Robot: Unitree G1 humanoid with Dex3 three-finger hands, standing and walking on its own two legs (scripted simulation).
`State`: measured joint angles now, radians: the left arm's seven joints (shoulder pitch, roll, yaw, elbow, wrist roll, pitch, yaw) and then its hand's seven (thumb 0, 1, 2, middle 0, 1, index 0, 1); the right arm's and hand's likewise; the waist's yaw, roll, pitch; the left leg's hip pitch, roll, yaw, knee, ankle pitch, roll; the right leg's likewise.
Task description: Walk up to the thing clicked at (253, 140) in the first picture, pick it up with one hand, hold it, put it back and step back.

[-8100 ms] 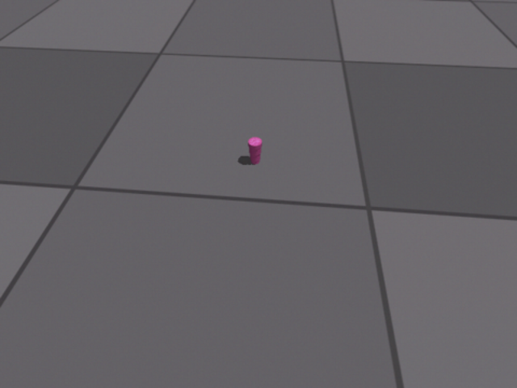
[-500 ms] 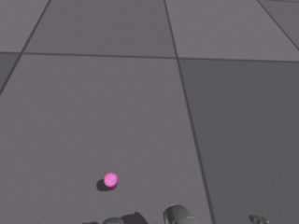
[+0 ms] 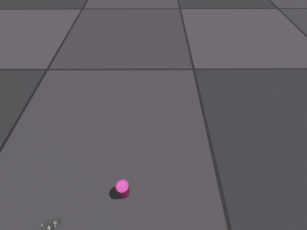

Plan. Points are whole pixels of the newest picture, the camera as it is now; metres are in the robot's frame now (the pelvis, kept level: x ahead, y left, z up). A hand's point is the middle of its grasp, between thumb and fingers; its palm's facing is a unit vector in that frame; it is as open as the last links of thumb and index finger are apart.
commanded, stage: walk up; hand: left
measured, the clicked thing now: (123, 190) +0.43 +0.20 -0.68
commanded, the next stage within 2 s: none
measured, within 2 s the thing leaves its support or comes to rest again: neither
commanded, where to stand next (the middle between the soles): +0.08 +0.00 m, yaw -2 degrees
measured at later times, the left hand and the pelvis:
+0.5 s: hand out of the picture +0.11 +0.28 -0.14, palm faces -0.03 -0.90 -0.43, open 7.4 cm; pelvis +0.00 +0.01 -0.01, yaw +0 degrees
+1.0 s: hand out of the picture +0.03 +0.27 -0.13, palm faces -0.07 -0.92 -0.39, open 7.4 cm; pelvis +0.00 +0.00 +0.01, yaw -4 degrees
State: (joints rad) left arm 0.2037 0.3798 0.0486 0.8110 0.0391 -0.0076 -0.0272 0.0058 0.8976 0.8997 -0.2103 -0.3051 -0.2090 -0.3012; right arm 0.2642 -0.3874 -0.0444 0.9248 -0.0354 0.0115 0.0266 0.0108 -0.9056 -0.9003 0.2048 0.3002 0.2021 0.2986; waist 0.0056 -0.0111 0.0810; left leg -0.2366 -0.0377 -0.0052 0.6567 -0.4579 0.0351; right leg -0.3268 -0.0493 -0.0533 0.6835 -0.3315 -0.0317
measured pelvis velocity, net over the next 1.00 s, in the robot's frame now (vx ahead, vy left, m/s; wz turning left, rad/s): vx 0.00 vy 0.00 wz -0.06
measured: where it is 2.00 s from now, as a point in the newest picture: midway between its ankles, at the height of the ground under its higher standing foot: outside the picture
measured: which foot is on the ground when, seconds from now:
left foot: down 0.00-0.30, up 0.32-0.52, down 0.54-0.86, up 0.88-1.00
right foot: down 0.00-0.02, up 0.04-0.26, down 0.28-0.56, up 0.58-0.80, down 0.82-1.00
